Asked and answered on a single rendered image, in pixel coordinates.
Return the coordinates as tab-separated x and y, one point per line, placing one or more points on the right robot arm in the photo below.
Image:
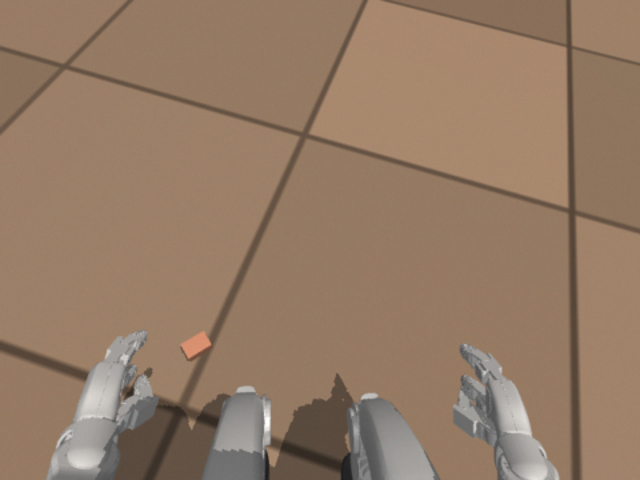
521	457

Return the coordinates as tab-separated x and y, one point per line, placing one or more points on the right robot hand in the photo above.
499	408

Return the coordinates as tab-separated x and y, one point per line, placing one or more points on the small box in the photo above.
197	346

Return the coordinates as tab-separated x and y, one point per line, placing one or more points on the left robot arm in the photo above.
86	450

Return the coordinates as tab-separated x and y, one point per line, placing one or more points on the left robot hand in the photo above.
101	395

